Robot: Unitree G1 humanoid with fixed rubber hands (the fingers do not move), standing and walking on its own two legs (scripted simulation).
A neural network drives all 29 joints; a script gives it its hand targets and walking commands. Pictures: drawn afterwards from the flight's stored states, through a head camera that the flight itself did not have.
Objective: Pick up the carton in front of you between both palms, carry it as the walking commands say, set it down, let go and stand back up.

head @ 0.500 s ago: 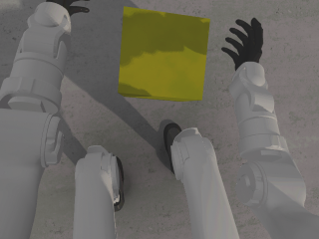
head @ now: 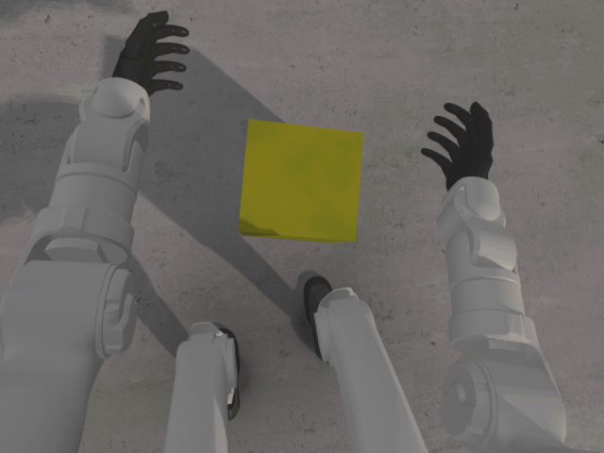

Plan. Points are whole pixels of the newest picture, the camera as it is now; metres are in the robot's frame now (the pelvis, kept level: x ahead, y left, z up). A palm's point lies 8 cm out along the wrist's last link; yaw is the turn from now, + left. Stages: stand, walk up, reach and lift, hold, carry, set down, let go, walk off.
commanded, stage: set down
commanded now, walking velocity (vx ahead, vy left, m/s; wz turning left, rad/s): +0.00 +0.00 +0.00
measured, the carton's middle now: (295, 191) +0.47 -0.10 -0.45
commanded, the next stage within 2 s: let go in 0.10 s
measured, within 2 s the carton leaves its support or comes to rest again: neither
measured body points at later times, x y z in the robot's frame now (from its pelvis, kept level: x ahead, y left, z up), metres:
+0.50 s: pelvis +0.04 -0.02 +0.13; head +0.26 -0.01 +0.52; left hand +0.44 +0.15 +0.01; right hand +0.35 -0.25 +0.02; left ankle +0.04 +0.12 -0.55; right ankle +0.12 -0.13 -0.55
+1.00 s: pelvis +0.11 -0.01 +0.19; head +0.18 +0.00 +0.64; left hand +0.32 +0.21 +0.10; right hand +0.27 -0.25 +0.12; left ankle +0.04 +0.12 -0.55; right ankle +0.12 -0.13 -0.55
